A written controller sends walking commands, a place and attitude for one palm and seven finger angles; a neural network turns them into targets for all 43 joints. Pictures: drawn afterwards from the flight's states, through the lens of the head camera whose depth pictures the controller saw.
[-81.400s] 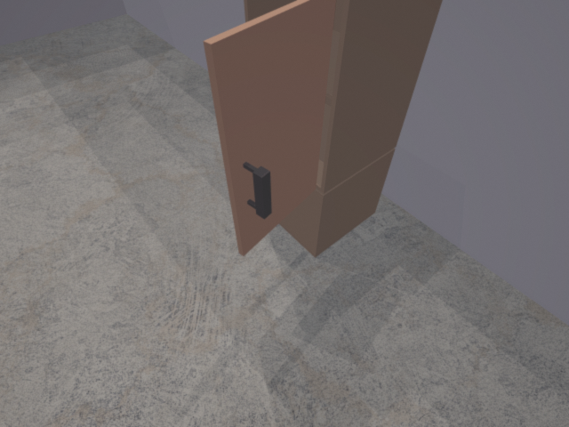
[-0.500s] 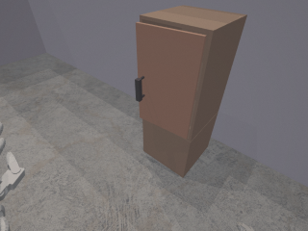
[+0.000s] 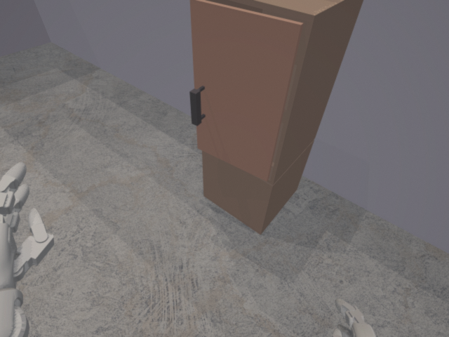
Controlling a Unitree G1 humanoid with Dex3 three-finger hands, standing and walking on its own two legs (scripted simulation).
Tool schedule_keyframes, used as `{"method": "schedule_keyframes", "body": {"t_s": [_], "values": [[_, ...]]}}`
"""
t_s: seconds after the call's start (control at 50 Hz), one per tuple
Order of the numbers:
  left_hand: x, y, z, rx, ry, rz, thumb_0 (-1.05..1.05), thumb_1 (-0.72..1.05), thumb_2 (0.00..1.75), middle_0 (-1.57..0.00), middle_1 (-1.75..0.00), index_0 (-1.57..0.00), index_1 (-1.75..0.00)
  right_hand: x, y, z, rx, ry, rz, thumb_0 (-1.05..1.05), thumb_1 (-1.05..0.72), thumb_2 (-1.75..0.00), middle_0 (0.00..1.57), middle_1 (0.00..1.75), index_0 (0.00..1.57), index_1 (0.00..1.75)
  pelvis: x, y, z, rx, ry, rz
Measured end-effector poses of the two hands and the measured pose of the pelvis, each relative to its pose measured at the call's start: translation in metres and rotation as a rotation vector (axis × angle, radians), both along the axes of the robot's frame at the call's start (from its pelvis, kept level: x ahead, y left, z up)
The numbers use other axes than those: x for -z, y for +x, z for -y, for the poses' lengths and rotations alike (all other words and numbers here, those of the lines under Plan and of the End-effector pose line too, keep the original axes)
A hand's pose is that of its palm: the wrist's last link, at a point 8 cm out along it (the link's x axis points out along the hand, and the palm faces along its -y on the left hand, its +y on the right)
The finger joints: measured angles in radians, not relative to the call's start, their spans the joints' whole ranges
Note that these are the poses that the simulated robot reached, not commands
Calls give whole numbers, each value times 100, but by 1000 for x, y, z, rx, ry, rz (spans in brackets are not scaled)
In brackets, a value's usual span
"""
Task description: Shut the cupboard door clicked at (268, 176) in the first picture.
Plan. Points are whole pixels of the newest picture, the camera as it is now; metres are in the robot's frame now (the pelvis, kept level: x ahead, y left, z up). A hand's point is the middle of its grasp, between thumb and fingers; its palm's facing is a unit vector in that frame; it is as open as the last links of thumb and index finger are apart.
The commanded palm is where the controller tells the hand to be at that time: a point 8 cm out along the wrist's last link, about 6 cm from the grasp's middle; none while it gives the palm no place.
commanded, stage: stop stepping back and stand still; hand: left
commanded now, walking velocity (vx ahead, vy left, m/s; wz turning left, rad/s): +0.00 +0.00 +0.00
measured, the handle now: (199, 105) +0.90 +0.16 -0.09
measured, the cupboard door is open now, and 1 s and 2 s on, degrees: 6 6 6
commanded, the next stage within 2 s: let the arm hang, fingers relaxed in 0.02 s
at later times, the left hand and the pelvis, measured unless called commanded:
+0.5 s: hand out of the picture -0.01 +0.15 -0.19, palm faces -0.01 -0.99 -0.11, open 7.3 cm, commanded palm none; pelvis -0.01 -0.01 -0.01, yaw +1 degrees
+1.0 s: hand out of the picture -0.01 +0.19 -0.17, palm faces +0.04 -0.97 -0.26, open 7.4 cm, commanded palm none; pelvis +0.00 -0.01 +0.00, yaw +1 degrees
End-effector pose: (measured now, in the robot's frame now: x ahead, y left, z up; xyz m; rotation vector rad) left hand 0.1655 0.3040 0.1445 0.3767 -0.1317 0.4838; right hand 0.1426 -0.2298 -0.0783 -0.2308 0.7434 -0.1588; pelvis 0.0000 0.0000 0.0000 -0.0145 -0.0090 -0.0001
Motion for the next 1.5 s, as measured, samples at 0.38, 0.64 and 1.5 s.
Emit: {"method": "schedule_keyframes", "body": {"t_s": [0.38, 0.64, 1.5], "values": [[244, -78, 50, 101, -320, -1092, 1, 90, 90, -20, -30, -20, -30, 41, -50, 45, -4, -21, -274, 1, -91, -90, 20, 30, 21, 30, 10, -12, 4, -16, 4, 11], [299, -244, 108, -33, -648, -1614, 1, 91, 90, -20, -30, -21, -30, 38, -157, 48, 103, -67, -689, 1, -91, -90, 20, 30, 20, 30, -1, -7, 14, -32, -11, 6], [287, -166, 100, -49, -540, -1522, 0, 91, 90, -20, -30, -20, -30, 59, -120, 20, 114, 62, -656, 1, -91, -90, 20, 30, 20, 30, -6, 25, 19, -3, 17, 12]]}}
